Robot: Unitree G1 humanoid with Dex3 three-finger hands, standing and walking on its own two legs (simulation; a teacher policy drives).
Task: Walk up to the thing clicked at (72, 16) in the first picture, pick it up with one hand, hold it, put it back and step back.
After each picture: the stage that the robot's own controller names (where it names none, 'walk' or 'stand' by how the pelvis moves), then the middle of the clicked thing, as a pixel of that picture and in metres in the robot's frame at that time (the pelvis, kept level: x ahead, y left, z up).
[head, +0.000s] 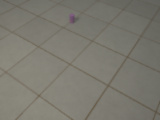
stand; (71, 18) +1.88 +0.14 -0.72
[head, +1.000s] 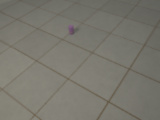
walk; (71, 29) +1.74 +0.26 -0.72
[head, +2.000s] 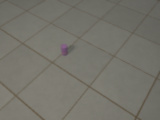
walk; (64, 50) +1.16 +0.25 -0.71
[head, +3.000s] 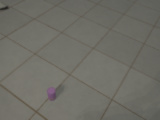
walk; (51, 94) +0.70 +0.21 -0.70
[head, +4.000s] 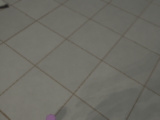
stand; out of the picture +0.41 +0.17 -0.70
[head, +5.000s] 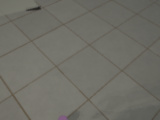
stand; out of the picture +0.43 +0.12 -0.71
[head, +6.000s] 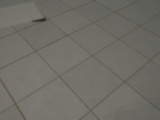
stand; out of the picture +0.41 +0.12 -0.72
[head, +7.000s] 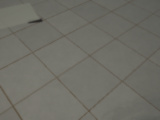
stand; out of the picture +0.40 +0.13 -0.73
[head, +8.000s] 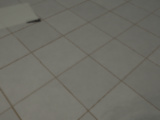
stand; out of the picture +0.40 +0.13 -0.73
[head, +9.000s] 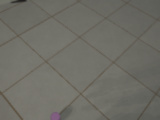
go down; (55, 119) +0.41 +0.15 -0.70
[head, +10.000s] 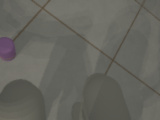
go down; (6, 50) +0.47 +0.21 -0.29
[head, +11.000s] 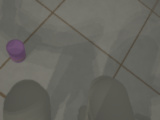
close in; (16, 51) +0.47 +0.21 -0.28
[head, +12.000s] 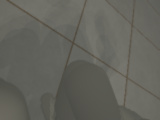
close in; out of the picture +0.46 +0.25 -0.23
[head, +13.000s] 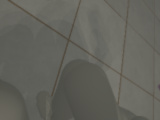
close; out of the picture +0.45 +0.26 -0.23
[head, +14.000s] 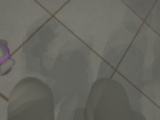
lift; out of the picture +0.37 +0.25 -0.14
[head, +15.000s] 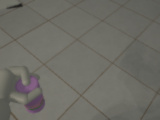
hold; (31, 95) +0.32 +0.17 +0.00
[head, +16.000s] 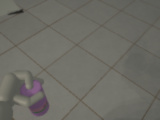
hold; (35, 98) +0.31 +0.16 -0.02
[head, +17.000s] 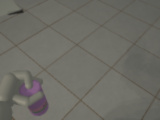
hold; (35, 98) +0.31 +0.16 -0.02
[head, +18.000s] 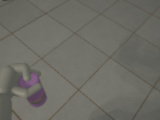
crouch; (33, 90) +0.34 +0.17 -0.04
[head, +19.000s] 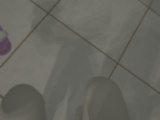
lower; out of the picture +0.48 +0.22 -0.12
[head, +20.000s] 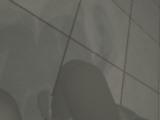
lower; out of the picture +0.45 +0.27 -0.24
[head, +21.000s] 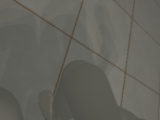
lower; out of the picture +0.46 +0.28 -0.24
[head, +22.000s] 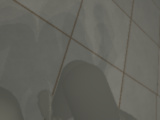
lower; out of the picture +0.45 +0.28 -0.24
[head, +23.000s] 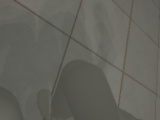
lower; out of the picture +0.45 +0.28 -0.24
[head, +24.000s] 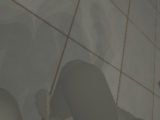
open; out of the picture +0.45 +0.27 -0.24
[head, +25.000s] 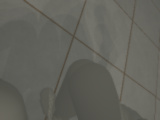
stand; out of the picture +0.45 +0.27 -0.24
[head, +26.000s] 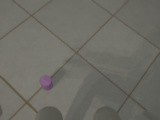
walk; (46, 83) +0.45 +0.17 -0.51
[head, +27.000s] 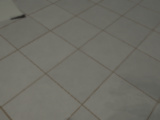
stand; out of the picture +0.40 +0.15 -0.67
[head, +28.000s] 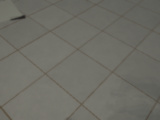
stand; out of the picture +0.41 +0.16 -0.67
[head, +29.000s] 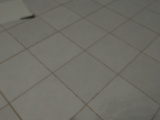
stand; out of the picture +0.42 +0.14 -0.70
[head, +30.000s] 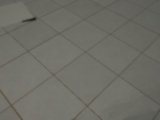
stand; out of the picture +0.41 +0.15 -0.73
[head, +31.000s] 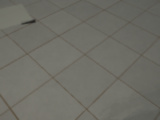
stand; out of the picture +0.40 +0.15 -0.73
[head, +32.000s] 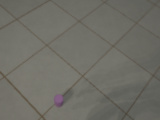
walk; (58, 101) +0.47 +0.10 -0.71
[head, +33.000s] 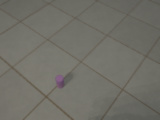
walk; (60, 81) +0.71 +0.20 -0.69
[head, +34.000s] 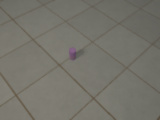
stand; (72, 54) +1.03 +0.13 -0.70
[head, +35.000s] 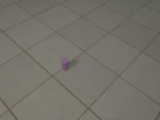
stand; (65, 64) +1.00 +0.14 -0.72
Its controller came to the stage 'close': yes
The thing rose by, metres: 0.69
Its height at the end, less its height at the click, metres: +0.00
